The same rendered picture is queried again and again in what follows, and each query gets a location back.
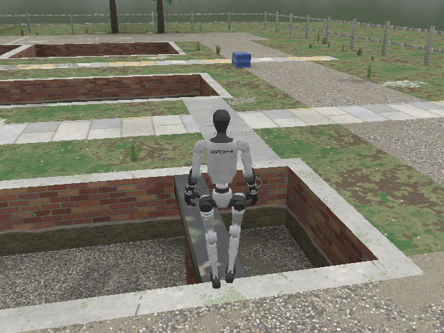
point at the left robot upper arm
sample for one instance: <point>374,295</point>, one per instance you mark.
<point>199,147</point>

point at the right robot forearm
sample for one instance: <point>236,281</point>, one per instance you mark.
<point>252,184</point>

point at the left robot forearm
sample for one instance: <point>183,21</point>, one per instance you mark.
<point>191,183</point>

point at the robot head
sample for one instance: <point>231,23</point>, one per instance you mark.
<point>221,119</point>

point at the right robot upper arm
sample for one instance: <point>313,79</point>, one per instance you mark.
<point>245,157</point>

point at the robot right foot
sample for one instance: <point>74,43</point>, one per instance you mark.
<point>230,277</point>

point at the robot right hand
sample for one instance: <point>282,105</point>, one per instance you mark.
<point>249,196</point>

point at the robot left hand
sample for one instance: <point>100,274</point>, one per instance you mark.
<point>193,196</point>

